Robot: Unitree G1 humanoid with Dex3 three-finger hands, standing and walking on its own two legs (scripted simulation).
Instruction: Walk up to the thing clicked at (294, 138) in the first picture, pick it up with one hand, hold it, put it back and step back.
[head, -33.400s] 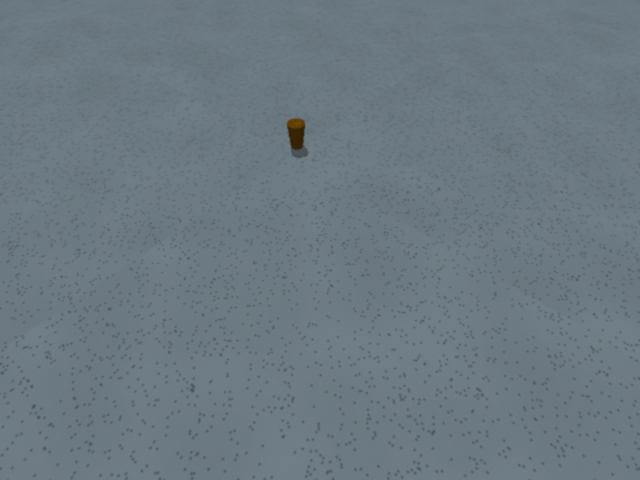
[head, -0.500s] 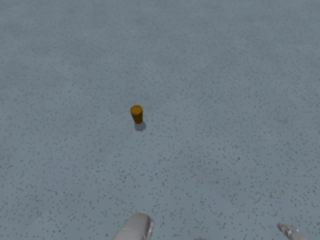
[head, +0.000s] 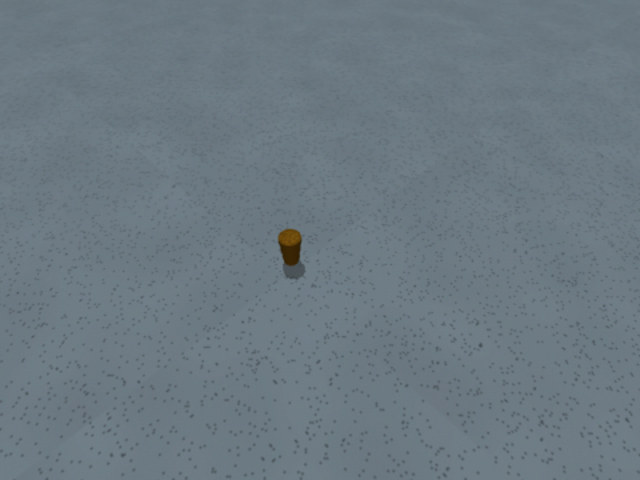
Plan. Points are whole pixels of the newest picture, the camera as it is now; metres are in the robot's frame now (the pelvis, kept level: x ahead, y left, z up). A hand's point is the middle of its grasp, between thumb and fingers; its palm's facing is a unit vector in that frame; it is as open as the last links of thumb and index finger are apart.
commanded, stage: step back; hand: left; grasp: from the side
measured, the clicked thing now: (290, 249) +1.05 +0.17 -0.69
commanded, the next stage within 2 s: stand in 0.56 s
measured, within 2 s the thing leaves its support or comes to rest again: neither
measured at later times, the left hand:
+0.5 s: hand out of the picture +0.14 +0.28 -0.14, palm faces +0.03 -0.93 -0.37, open 7.4 cm
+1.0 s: hand out of the picture +0.11 +0.25 -0.13, palm faces -0.01 -0.94 -0.34, open 7.4 cm
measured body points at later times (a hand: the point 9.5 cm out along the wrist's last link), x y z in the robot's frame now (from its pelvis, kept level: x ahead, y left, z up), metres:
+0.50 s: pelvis +0.04 +0.01 +0.01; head +0.05 +0.02 +0.46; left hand +0.14 +0.33 -0.11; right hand +0.15 -0.28 -0.12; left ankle +0.02 +0.13 -0.73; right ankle +0.03 -0.12 -0.73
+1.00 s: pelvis +0.02 +0.00 +0.02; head +0.03 +0.00 +0.47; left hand +0.11 +0.30 -0.11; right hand +0.13 -0.29 -0.11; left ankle +0.02 +0.13 -0.73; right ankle +0.03 -0.12 -0.73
